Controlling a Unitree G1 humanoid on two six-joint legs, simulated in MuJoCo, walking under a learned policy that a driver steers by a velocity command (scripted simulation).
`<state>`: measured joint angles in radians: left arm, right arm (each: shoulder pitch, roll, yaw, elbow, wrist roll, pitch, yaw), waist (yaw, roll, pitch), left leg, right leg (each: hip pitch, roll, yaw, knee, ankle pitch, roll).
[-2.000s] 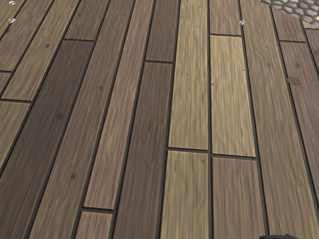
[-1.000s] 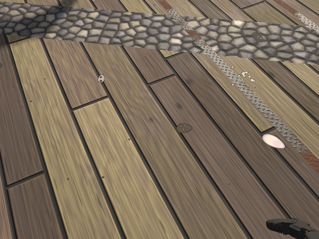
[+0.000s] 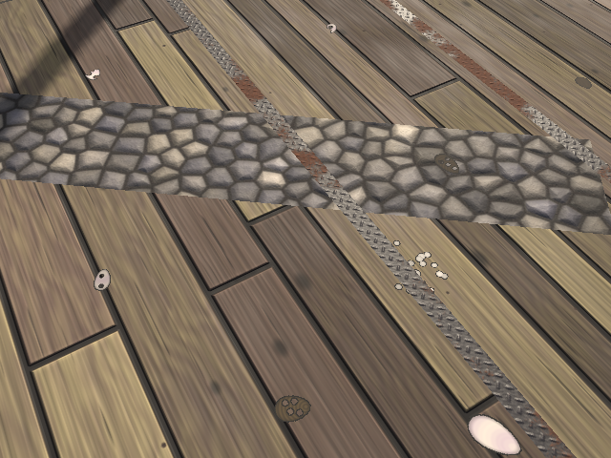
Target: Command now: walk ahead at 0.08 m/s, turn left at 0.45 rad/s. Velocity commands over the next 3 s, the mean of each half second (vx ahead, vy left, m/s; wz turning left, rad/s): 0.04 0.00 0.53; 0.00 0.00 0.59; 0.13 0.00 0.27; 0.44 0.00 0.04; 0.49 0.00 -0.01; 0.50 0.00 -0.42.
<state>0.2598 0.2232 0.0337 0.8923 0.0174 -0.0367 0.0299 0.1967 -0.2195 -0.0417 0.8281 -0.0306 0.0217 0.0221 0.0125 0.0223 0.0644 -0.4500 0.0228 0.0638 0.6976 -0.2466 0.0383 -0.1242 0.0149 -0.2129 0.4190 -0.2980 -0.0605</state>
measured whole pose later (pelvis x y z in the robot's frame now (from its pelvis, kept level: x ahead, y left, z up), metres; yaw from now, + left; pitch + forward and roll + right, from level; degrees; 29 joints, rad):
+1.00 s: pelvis -0.01 -0.01 -0.01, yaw +35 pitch +0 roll +0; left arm 0.22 0.31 0.06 0.74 0.02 0.04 0.01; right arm 0.16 -0.29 -0.06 0.70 -0.02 0.05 0.04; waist 0.01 -0.03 0.07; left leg -0.24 -0.04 0.02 0.55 -0.30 0.03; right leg -0.31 -0.10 -0.14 0.73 -0.43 0.02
